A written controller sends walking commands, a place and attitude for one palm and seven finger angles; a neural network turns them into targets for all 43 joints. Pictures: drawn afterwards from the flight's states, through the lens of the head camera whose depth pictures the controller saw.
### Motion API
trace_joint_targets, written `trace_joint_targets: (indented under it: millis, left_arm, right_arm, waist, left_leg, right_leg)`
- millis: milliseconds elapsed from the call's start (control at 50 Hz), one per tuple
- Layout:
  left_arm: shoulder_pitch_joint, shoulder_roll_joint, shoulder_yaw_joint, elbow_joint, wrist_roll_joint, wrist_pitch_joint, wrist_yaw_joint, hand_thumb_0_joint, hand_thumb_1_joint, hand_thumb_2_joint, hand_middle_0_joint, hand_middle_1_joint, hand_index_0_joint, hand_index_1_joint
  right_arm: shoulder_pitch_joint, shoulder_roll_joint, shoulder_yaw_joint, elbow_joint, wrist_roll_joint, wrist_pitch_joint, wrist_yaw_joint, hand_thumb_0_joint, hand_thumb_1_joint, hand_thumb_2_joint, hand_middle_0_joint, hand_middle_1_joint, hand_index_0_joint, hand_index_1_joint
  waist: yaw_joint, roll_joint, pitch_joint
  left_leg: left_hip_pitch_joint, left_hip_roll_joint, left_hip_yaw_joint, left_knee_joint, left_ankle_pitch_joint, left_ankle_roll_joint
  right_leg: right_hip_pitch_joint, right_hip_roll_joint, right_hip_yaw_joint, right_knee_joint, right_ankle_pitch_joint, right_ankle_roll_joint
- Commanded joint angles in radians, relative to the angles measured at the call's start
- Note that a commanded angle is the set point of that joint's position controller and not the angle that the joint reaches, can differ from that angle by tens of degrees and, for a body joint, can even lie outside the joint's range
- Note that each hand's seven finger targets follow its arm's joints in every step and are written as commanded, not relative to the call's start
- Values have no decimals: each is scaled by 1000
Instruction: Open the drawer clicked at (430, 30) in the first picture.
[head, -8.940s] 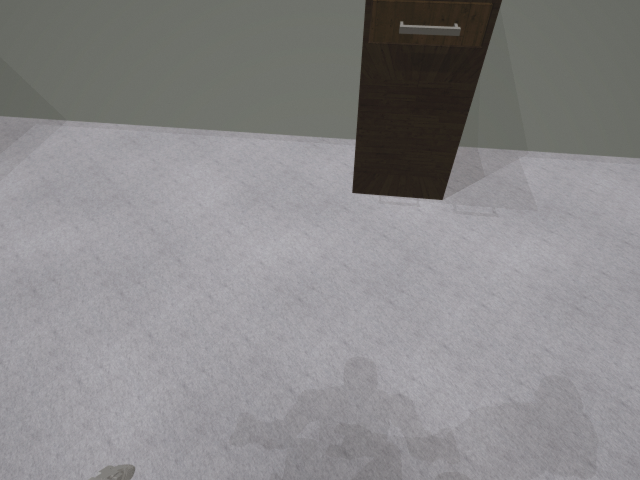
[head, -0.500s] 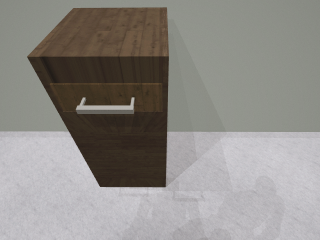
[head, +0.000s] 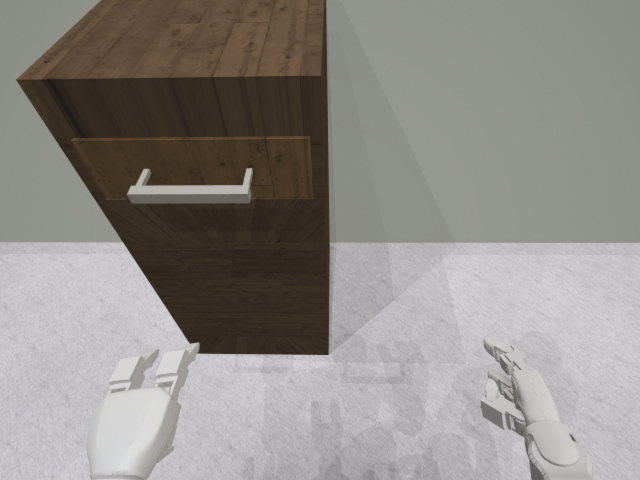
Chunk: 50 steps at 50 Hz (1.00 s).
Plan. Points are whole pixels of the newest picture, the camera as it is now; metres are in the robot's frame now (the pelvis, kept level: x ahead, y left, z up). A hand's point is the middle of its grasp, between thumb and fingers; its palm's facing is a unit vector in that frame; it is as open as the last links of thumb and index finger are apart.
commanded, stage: raise the hand with hooked fingers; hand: left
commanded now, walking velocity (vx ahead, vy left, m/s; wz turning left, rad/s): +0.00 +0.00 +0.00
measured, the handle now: (193, 184) +0.53 +0.29 +0.04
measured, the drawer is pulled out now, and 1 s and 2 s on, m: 0.00 0.00 0.00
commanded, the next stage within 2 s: move the hooked fingers above the handle in 1.50 s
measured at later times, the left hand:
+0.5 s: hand (133, 351) +0.23 +0.25 +0.05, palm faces +0.01 -0.08 -1.00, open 11.4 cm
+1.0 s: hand (97, 261) +0.30 +0.29 +0.14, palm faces +0.09 -0.06 -0.99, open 13.7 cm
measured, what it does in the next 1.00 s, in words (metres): stands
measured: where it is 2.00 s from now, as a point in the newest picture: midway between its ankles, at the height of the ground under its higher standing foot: outside the picture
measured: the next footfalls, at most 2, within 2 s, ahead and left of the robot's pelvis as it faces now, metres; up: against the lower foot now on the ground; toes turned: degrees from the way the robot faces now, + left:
none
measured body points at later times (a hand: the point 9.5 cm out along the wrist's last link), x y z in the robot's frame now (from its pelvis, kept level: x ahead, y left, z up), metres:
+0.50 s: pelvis +0.02 +0.00 +0.01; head +0.07 -0.03 +0.46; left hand +0.23 +0.26 +0.10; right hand +0.22 -0.21 -0.11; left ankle -0.02 +0.12 -0.71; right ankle +0.03 -0.10 -0.71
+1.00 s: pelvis +0.02 +0.03 +0.03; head +0.03 -0.01 +0.48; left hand +0.29 +0.29 +0.19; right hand +0.25 -0.15 -0.06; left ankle -0.02 +0.12 -0.71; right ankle +0.03 -0.10 -0.71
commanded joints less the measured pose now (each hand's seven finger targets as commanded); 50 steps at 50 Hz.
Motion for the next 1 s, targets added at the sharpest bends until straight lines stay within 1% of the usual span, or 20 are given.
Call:
trace_joint_targets:
  millis: [0, 40, 100, 140, 180, 220, 240, 300, 340, 420, 460, 500, 540, 560, 680, 760, 840, 880, 900, 980]
  left_arm:
    - [-152, 222, 180, -263, 54, 2, 115, 0, 410, 690, -235, -615, -235, -615]
    - [-329, 263, 188, -346, 34, -14, 127, 0, 363, 670, -238, -645, -238, -645]
    - [-312, 240, 156, -299, -12, -17, 100, 0, 293, 640, -243, -690, -243, -690]
    - [-330, 231, 135, -268, -40, 16, 61, 0, 247, 620, -247, -720, -247, -720]
    - [-261, 226, 125, -230, -56, 56, 9, 0, 200, 600, -250, -750, -250, -750]
    - [-230, 248, 136, -214, -71, 95, -47, 0, 153, 580, -253, -780, -253, -780]
    - [-194, 258, 151, -205, -81, 108, -71, 0, 130, 570, -255, -795, -255, -795]
    - [-160, 277, 177, -215, -99, 99, -124, 0, 60, 540, -260, -840, -260, -840]
    - [-175, 302, 211, -229, -96, 79, -132, 0, 13, 520, -263, -870, -263, -870]
    - [-231, 300, 229, -274, -104, 37, -115, 0, -80, 480, -270, -930, -270, -930]
    - [-292, 305, 233, -302, -103, 26, -97, 0, -127, 460, -273, -960, -273, -960]
    - [-332, 294, 215, -295, -104, 27, -91, 0, -173, 440, -277, -990, -277, -990]
    - [-385, 294, 203, -282, -111, 45, -98, 0, -220, 420, -280, -1020, -280, -1020]
    - [-413, 296, 190, -298, -110, 51, -105, 0, -243, 410, -282, -1035, -282, -1035]
    - [-539, 324, 157, -265, -115, 120, -185, 0, -383, 350, -292, -1125, -292, -1125]
    - [-631, 362, 165, -267, -114, 148, -244, 0, -477, 310, -298, -1185, -298, -1185]
    - [-707, 370, 157, -222, -131, 170, -310, 0, -500, 300, -300, -1200, -300, -1200]
    - [-767, 370, 138, -208, -136, 172, -344, 0, -500, 300, -300, -1200, -300, -1200]
    - [-801, 380, 135, -216, -135, 169, -358, 0, -500, 300, -300, -1200, -300, -1200]
    - [-895, 400, 133, -198, -148, 152, -406, 0, -500, 300, -300, -1200, -300, -1200]
  right_arm:
    - [-52, -51, -20, -132, -16, 9, -5, 0, -900, -900, 200, 300, 200, 300]
    - [-55, -45, -17, -118, -29, 7, -24, 0, -900, -900, 200, 300, 200, 300]
    - [-58, -47, -10, -108, -26, -4, -40, 0, -900, -900, 200, 300, 200, 300]
    - [-68, -41, 1, -98, -22, -2, -47, 0, -900, -900, 200, 300, 200, 300]
    - [-74, -38, 8, -93, -11, 5, -57, 0, -900, -900, 200, 300, 200, 300]
    - [-81, -38, 18, -86, -2, 14, -66, 0, -900, -900, 200, 300, 200, 300]
    - [-93, -41, 26, -91, 3, 16, -70, 0, -900, -900, 200, 300, 200, 300]
    - [-80, -37, 35, -76, 8, 12, -74, 0, -900, -900, 200, 300, 200, 300]
    - [-78, -39, 34, -72, 7, 10, -75, 0, -900, -900, 200, 300, 200, 300]
    - [-52, -41, 14, -61, 9, -1, -74, 0, -900, -900, 200, 300, 200, 300]
    - [-45, -43, 5, -60, 11, -8, -75, 0, -900, -900, 200, 300, 200, 300]
    - [-33, -49, -4, -46, 16, -12, -73, 0, -900, -900, 200, 300, 200, 300]
    - [-43, -55, -8, -45, 24, -13, -73, 0, -900, -900, 200, 300, 200, 300]
    - [-40, -57, -9, -41, 26, -13, -74, 0, -900, -900, 200, 300, 200, 300]
    - [-61, -60, 5, -37, 45, 5, -80, 0, -900, -900, 200, 300, 200, 300]
    - [-66, -59, 18, -39, 52, 22, -78, 0, -900, -900, 200, 300, 200, 300]
    - [-70, -62, 29, -36, 60, 42, -74, 0, -900, -900, 200, 300, 200, 300]
    - [-66, -61, 35, -28, 61, 51, -74, 0, -900, -900, 200, 300, 200, 300]
    - [-69, -63, 36, -31, 61, 54, -75, 0, -900, -900, 200, 300, 200, 300]
    - [-66, -63, 42, -27, 64, 57, -76, 0, -900, -900, 200, 300, 200, 300]
  waist:
    - [12, 24, -211]
    - [-34, 27, -234]
    - [-56, 56, -221]
    - [-65, 14, -200]
    - [-33, 12, -190]
    - [-15, -35, -180]
    - [0, -29, -180]
    - [21, -46, -152]
    - [29, -45, -141]
    - [23, -21, -173]
    - [18, -7, -190]
    - [6, 27, -197]
    - [-2, 6, -182]
    - [3, 32, -196]
    - [8, 53, -140]
    - [17, 71, -162]
    - [8, 58, -123]
    - [-1, 45, -110]
    - [0, 68, -115]
    - [-6, 83, -120]
  left_leg:
    - [56, -88, -108, 14, 201, 24]
    - [86, -91, -120, 62, 181, 34]
    - [101, -91, -113, 71, 185, 41]
    - [68, -87, -112, 51, 188, 44]
    - [41, -82, -106, -5, 212, 42]
    - [33, -76, -103, -53, 247, 39]
    - [35, -75, -102, -72, 257, 37]
    - [46, -70, -101, -122, 294, 33]
    - [57, -66, -101, -144, 305, 33]
    - [102, -68, -101, -159, 340, 35]
    - [129, -68, -101, -163, 348, 34]
    - [161, -67, -100, -164, 376, 32]
    - [176, -61, -103, -174, 381, 33]
    - [195, -59, -104, -184, 392, 32]
    - [247, -48, -113, -246, 432, 27]
    - [290, -44, -119, -281, 506, 22]
    - [305, -38, -119, -314, 519, 17]
    - [313, -38, -117, -329, 504, 18]
    - [326, -38, -117, -334, 507, 18]
    - [341, -38, -125, -351, 502, 17]
  right_leg:
    - [67, 28, 157, -131, 100, -52]
    - [29, 17, 175, -141, 72, -40]
    - [40, 16, 139, -153, 115, -30]
    - [96, 15, 122, -168, 157, -18]
    - [217, 15, 85, -175, 243, -10]
    - [307, 13, 78, -190, 324, -4]
    - [339, 13, 83, -197, 343, -5]
    - [404, 6, 69, -208, 415, 0]
    - [419, 5, 64, -222, 410, -2]
    - [430, 1, 42, -226, 442, -2]
    - [420, 1, 30, -231, 411, -4]
    - [398, 4, 11, -230, 416, -7]
    - [384, 8, -6, -239, 385, -6]
    - [389, 6, -13, -239, 380, -8]
    - [409, 15, -47, -277, 344, -13]
    - [469, 16, -53, -299, 377, -15]
    - [489, 24, -58, -336, 380, -15]
    - [491, 24, -63, -352, 367, -13]
    - [492, 24, -63, -358, 363, -14]
    - [509, 25, -65, -379, 348, -17]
